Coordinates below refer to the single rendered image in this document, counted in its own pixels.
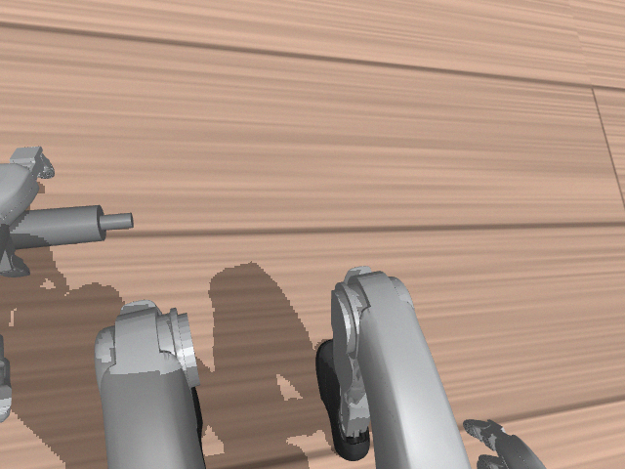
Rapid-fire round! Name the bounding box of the left robot hand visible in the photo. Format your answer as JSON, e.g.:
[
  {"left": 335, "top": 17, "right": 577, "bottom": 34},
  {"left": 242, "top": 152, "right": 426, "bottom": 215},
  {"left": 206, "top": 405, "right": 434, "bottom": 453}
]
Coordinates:
[{"left": 0, "top": 147, "right": 55, "bottom": 277}]

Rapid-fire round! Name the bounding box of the right robot foot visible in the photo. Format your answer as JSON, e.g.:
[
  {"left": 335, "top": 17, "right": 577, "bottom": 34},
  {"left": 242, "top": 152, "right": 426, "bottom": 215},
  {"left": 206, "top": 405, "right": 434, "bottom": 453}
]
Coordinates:
[{"left": 315, "top": 339, "right": 370, "bottom": 461}]

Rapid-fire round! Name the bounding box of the right robot hand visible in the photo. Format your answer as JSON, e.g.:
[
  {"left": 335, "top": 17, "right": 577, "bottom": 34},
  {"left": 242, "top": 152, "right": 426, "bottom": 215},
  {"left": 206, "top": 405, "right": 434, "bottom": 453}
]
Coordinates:
[{"left": 463, "top": 419, "right": 546, "bottom": 469}]

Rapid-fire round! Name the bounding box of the bottle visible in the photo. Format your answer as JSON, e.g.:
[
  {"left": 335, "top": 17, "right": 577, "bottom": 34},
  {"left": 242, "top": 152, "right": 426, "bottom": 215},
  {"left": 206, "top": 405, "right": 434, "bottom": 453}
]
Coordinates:
[{"left": 9, "top": 205, "right": 134, "bottom": 249}]

